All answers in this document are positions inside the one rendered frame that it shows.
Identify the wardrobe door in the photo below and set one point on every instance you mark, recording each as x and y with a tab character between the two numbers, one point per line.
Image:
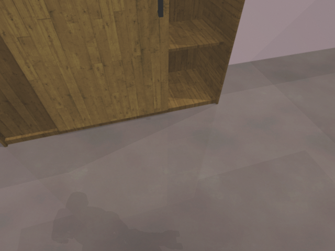
21	111
91	61

